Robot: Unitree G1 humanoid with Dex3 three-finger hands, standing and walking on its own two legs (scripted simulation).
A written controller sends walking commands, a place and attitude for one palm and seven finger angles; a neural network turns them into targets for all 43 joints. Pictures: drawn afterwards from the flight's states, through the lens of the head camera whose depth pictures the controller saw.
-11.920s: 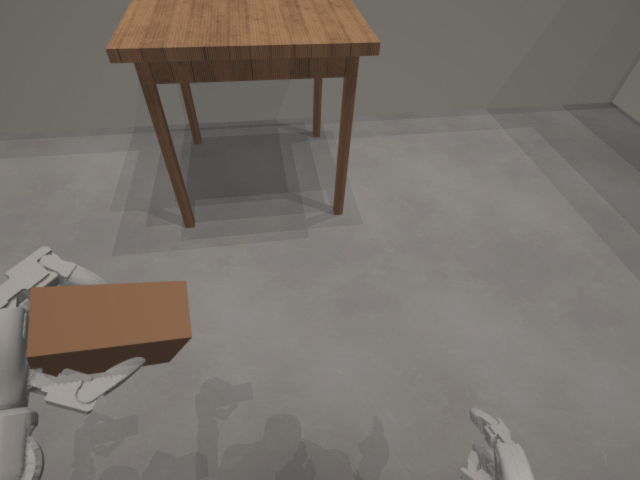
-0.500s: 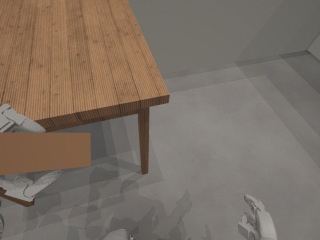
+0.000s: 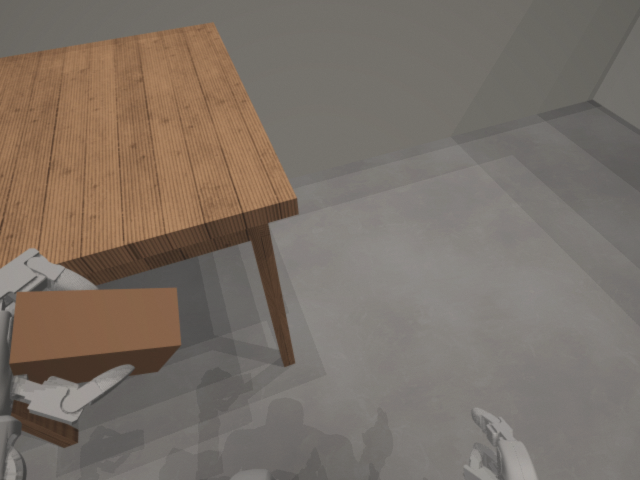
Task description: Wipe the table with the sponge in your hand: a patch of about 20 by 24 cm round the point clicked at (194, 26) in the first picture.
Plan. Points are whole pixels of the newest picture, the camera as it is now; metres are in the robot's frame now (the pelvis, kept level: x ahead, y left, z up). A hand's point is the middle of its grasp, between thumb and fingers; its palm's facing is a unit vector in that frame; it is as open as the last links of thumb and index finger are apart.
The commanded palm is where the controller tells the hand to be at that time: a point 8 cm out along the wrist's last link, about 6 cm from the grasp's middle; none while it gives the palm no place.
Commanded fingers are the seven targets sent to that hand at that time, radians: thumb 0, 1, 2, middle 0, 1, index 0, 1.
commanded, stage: come to a stop and stand still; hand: left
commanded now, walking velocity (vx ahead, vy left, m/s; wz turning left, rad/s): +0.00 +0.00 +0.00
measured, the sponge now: (122, 336) +0.23 +0.20 +0.14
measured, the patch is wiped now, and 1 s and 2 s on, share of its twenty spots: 0.00 0.00 0.00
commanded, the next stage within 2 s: look again from close up in 1.48 s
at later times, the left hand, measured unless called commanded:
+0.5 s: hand (16, 448) +0.12 +0.23 +0.17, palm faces +0.45 -0.79 -0.41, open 10.0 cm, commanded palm +0.07 +0.27 +0.18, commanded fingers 0.00 0.10 1.30 -1.20 -1.60 -1.20 -1.60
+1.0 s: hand out of the picture +0.05 +0.24 +0.16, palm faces +0.49 -0.74 -0.47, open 10.0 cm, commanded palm +0.00 +0.26 +0.18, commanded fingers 0.00 0.10 1.30 -1.20 -1.60 -1.20 -1.60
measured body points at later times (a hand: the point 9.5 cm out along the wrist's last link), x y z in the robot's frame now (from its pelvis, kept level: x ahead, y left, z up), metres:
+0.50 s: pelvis -0.08 -0.02 +0.00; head -0.09 -0.03 +0.45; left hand +0.09 +0.27 +0.19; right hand +0.10 -0.22 -0.09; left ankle -0.05 +0.11 -0.73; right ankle +0.02 -0.05 -0.73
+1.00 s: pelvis -0.13 -0.03 -0.01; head -0.14 -0.05 +0.44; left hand +0.02 +0.27 +0.19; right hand +0.03 -0.25 -0.11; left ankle -0.09 +0.12 -0.73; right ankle -0.05 -0.08 -0.74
